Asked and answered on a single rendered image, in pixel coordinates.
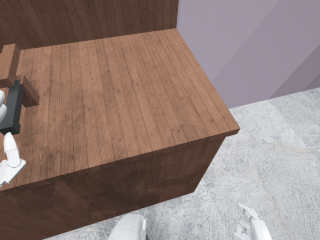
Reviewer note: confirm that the counter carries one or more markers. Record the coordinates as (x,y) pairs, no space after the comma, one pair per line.
(117,114)

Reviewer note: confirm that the tap lever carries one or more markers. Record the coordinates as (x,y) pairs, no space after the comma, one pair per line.
(14,100)

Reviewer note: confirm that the robot left thigh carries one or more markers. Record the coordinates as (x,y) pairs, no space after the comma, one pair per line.
(132,226)

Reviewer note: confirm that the robot left hand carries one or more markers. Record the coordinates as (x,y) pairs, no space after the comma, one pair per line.
(10,168)

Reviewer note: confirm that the robot right hand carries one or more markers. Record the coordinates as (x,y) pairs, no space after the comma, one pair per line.
(257,229)

